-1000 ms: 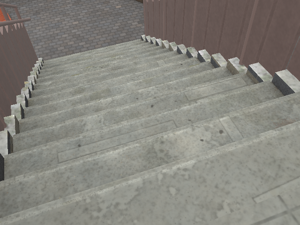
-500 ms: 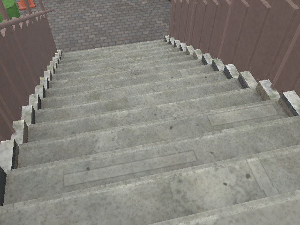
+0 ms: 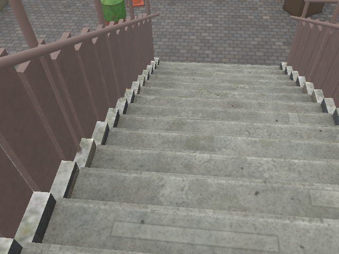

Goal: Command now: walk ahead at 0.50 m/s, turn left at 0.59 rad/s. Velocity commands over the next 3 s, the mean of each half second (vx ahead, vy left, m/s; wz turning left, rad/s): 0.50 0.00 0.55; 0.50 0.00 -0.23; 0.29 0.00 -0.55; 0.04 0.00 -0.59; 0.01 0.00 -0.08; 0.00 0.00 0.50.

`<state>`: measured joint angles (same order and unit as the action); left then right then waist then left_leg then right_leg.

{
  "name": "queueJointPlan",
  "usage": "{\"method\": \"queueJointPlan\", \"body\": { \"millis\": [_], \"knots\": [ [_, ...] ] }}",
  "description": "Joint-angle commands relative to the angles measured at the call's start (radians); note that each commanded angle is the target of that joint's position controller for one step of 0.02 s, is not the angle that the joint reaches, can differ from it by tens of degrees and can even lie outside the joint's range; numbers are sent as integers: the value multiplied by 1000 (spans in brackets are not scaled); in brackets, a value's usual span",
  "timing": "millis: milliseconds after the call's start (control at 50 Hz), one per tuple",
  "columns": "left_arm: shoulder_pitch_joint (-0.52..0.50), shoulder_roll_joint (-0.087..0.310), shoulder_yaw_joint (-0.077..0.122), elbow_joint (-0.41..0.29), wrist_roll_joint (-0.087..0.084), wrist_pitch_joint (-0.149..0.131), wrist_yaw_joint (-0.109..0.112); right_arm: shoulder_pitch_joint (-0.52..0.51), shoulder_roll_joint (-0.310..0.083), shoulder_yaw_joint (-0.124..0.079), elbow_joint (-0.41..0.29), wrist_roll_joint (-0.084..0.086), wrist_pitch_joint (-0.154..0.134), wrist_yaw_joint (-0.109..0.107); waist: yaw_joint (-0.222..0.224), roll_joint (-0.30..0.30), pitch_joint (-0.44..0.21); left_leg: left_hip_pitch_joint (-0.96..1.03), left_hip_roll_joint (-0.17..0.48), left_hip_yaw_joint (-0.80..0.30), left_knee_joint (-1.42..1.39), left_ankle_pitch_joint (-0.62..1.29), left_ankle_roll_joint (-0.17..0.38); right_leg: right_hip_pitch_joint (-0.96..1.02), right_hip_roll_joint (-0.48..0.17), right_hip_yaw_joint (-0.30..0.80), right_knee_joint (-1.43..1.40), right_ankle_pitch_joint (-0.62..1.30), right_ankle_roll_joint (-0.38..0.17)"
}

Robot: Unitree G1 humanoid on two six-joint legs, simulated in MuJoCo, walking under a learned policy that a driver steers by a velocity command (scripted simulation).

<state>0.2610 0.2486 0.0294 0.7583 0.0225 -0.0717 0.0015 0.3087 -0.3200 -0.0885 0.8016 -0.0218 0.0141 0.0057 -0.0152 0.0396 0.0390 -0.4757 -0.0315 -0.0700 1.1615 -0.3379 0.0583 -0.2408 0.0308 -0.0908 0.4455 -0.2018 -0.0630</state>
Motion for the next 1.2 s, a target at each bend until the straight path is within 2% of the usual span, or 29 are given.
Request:
{"method": "queueJointPlan", "body": {
  "millis": [20, 160, 180, 340, 380, 420, 440, 460, 500, 520, 560, 600, 660, 700, 720, 760, 780, 800, 840, 880, 900, 920, 960, 1000, 1040, 1100, 1120, 1140, 1200],
  "knots": [
    [68, 98, 22, -33, -4, -31, -5, 46, -19, -1, -60, 1, 21, 15, -12, -130, -28, -108, 63, -33, -20, 84, -3, 81, -285, 214, -220, 366, -111],
    [180, 138, 33, 14, -6, 3, 9, -122, -5, 15, -108, -2, 36, 34, 28, -111, -8, -237, 77, -3, -135, 278, -5, 158, -287, 61, -187, 451, -106],
    [214, 156, 40, 20, 16, -10, 6, -105, -32, -1, -91, -15, 41, 30, 41, -134, -43, -262, 73, 16, -37, 378, 17, 219, -309, 67, -116, 433, -124],
    [289, 166, 47, 53, 29, -11, 4, -285, -21, -3, -125, -27, 44, 28, 80, -156, 71, -285, 67, 117, -107, 244, 45, 197, -363, -24, 51, 430, -66],
    [165, 201, 54, 29, 25, -4, 7, -137, -15, -4, -84, -11, 37, 30, -19, -164, -11, 114, -11, 239, -200, 128, 75, 3, -318, -156, 218, 794, -10],
    [-9, 249, 71, 15, -16, -13, -12, 273, -68, -39, 49, -16, 31, -5, -236, -177, -167, 624, -1, 116, -326, 282, 116, -227, -333, -90, 663, 682, 57],
    [-101, 204, 76, -6, -36, -11, -28, 393, -141, -59, 115, -5, 15, -20, -329, 176, -114, 743, 40, -4, -562, 324, 173, -461, -114, -96, 1173, -32, 106],
    [-5, 122, 37, -92, 11, -20, -22, 329, -210, -46, 116, 14, -13, -31, -167, 351, -33, 652, 204, -419, -763, 323, 214, -718, -42, 5, 1206, -377, 113],
    [13, 114, 29, -29, 23, -8, -10, 176, -138, -20, 85, 4, -23, -66, -71, 29, 95, 316, 288, -508, -767, -91, 204, -685, -133, 112, 979, -358, 104],
    [14, 139, 41, -5, 15, 5, -17, 79, -103, -4, 59, -25, -38, -65, -24, -67, 109, 187, 255, -457, -735, -218, 195, -598, -134, 130, 885, -305, 104],
    [42, 130, 51, 8, 18, 35, -22, -57, -87, 10, 40, -47, -88, -48, 60, -102, 77, -108, 191, -309, -681, -263, 165, -335, -59, 92, 731, 14, 93],
    [68, 86, 45, 16, 15, 59, -24, -123, -61, 10, 77, 0, -143, -44, 127, -50, 44, -272, 115, -117, -588, -367, 81, -108, -2, 62, 514, 413, 89],
    [65, 57, 30, 30, -21, 73, -52, -97, -28, 19, 117, 19, -157, -47, 107, 45, 21, -303, 86, 22, -488, -288, 35, 147, 44, -3, 369, 638, 89],
    [62, 87, 29, 31, -21, 89, -52, -70, 4, 25, 116, 4, -140, -68, 75, 76, 67, -170, 87, 40, -343, -137, 37, 137, 31, 7, 216, 586, 67],
    [90, 94, 27, 53, -5, 88, -48, -41, 4, 25, 126, -3, -125, -80, 68, 35, 66, -68, 80, 66, -196, -25, 41, 134, 17, 14, 89, 569, 35],
    [373, 122, 47, 141, -8, 84, -39, -72, -14, 15, 123, -2, -91, -77, 224, -89, 7, -23, -28, 205, 450, 162, 47, 288, -74, 91, -277, 640, -125],
    [410, 127, 44, 163, -16, 72, -41, -89, 28, 22, 103, -21, -69, -57, 221, -203, -3, -256, -97, 221, 816, -320, 71, 432, -159, 186, -210, 710, -152],
    [393, 158, 23, 149, 5, 50, -49, 38, 97, 40, 32, -23, -69, -42, 26, -169, -58, -447, -33, 59, 856, -271, 103, 497, -282, 345, 159, 1153, -131],
    [348, 155, 30, 120, -18, 44, -42, 73, 2, 37, 31, -41, -77, -36, -4, -31, -77, -639, 63, -4, 579, -24, 78, 467, -317, 462, 121, 710, -195],
    [290, 187, 41, 119, -3, 20, -12, -86, -49, 29, 2, -77, -66, -34, 23, -137, -60, -703, 119, -55, 453, -32, -29, 287, -403, 796, 4, 126, -344],
    [199, 115, 12, 85, -7, 13, 8, -244, -64, 30, -57, -43, -48, -33, -7, 19, 72, -560, 145, -61, 114, 160, -95, 35, -329, 708, -132, 142, -308],
    [189, 126, 10, 87, -6, 14, 16, -304, -40, 36, -71, -21, -34, -31, 10, 0, 106, -382, 136, -27, -69, 185, -126, -106, -274, 665, -156, 207, -293],
    [232, 156, 25, 100, -15, 13, 16, -246, 30, 55, -26, -33, -10, -15, 18, -74, 66, -165, 121, 17, -175, 249, -122, -161, -195, 507, -93, 390, -240],
    [241, 143, 30, 92, -27, 14, 0, -162, 13, 41, 24, -14, -7, -4, 0, -108, 29, -53, 97, 55, -136, 378, -73, -173, -139, 452, -31, 421, -193],
    [369, 115, 27, 122, -13, 11, 21, -334, -31, 21, -28, -20, -34, 0, 88, -38, 49, -414, 114, -57, -261, 527, -56, 164, -132, 580, 113, 131, -247],
    [458, 150, 53, 131, 8, 13, 48, -476, 9, 29, -77, -24, -70, 1, 172, -61, 59, -653, 102, -92, -363, 441, -69, 387, -153, 702, 208, 112, -278],
    [386, 118, 45, 108, 23, 11, 45, -507, 21, 37, -110, -13, -84, 6, 169, -29, 78, -512, 94, -73, -532, 609, -82, 227, -97, 630, 241, 18, -246],
    [331, 83, 32, 104, 7, 8, 40, -473, 64, 45, -105, -12, -94, 19, 160, -28, 68, -257, 57, -17, -629, 804, -73, 21, -32, 531, 263, -27, -199],
    [282, 43, 22, 105, 3, 33, 49, -322, 123, 62, -87, 17, -67, 31, 143, -141, 31, 185, 33, 3, -716, 856, -77, -183, 29, 451, 365, -32, -118]
  ]
}}
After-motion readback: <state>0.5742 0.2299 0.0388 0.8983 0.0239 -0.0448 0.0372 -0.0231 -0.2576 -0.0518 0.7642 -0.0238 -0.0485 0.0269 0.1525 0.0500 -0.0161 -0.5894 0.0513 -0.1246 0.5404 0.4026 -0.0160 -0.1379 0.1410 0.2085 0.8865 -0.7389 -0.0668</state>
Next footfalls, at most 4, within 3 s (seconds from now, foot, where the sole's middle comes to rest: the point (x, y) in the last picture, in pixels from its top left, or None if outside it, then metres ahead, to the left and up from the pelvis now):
0.42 left None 0.22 0.17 -0.78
0.78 right None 0.41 0.10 -0.94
1.28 left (109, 222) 0.77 0.37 -1.10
2.04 right None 0.47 0.14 -0.94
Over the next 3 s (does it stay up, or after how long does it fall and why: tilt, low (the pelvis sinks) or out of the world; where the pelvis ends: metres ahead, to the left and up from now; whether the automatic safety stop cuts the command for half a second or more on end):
stays up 0.44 0.23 -0.18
